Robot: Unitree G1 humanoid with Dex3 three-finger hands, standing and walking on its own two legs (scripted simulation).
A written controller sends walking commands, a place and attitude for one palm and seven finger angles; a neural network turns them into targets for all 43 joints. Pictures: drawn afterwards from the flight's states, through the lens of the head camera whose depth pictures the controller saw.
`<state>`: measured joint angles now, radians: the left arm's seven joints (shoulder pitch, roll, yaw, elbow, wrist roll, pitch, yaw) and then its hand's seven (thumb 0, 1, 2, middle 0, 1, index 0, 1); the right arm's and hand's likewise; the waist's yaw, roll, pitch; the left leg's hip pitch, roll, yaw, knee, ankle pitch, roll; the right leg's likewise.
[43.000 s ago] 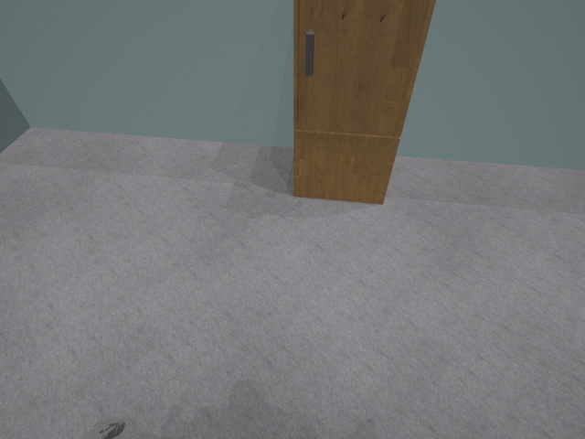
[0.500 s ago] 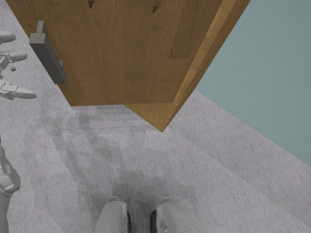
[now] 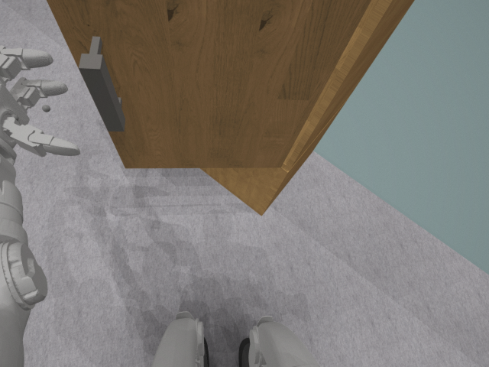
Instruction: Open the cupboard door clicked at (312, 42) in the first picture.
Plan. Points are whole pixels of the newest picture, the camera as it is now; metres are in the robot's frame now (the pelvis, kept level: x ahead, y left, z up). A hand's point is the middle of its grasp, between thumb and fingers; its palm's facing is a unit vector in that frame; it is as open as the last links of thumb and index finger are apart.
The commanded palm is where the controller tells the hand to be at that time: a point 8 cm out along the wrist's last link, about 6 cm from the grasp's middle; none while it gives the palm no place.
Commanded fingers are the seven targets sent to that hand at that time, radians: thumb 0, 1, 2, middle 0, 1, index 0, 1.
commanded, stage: move the hooked fingers beside the handle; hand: left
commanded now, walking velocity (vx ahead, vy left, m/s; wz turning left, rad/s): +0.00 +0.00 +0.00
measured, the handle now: (107, 87) +0.53 +0.20 +0.06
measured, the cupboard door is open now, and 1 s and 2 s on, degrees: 42 42 41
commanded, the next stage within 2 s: slide the fingers in behind the handle in 0.04 s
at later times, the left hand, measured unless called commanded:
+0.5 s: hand (67, 110) +0.48 +0.25 +0.06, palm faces +0.03 -1.00 +0.01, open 14.0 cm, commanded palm +0.47 +0.28 +0.06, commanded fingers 0.00 -0.50 0.30 -0.30 -1.20 -0.30 -1.20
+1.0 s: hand (86, 111) +0.48 +0.22 +0.06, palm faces +0.05 -1.00 -0.01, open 13.9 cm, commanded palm +0.47 +0.25 +0.06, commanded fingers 0.00 -0.50 0.30 -0.30 -1.20 -0.30 -1.20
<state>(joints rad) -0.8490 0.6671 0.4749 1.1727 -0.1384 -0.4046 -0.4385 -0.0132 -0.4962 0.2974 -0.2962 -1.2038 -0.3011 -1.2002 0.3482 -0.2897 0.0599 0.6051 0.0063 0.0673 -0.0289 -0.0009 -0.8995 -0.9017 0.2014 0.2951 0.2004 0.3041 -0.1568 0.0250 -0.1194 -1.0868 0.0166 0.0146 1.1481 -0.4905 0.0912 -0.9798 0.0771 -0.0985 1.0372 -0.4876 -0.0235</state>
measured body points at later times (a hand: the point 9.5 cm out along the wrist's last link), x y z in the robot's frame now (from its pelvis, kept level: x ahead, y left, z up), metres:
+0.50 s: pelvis +0.00 +0.00 +0.00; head +0.14 +0.04 +0.43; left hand +0.48 +0.30 +0.06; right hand +0.01 -0.27 -0.10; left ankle +0.02 +0.05 -0.65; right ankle +0.00 -0.12 -0.65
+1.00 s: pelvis +0.00 -0.01 +0.00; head +0.14 +0.03 +0.43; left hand +0.48 +0.28 +0.06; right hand +0.04 -0.28 -0.11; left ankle +0.02 +0.05 -0.65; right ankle +0.00 -0.12 -0.65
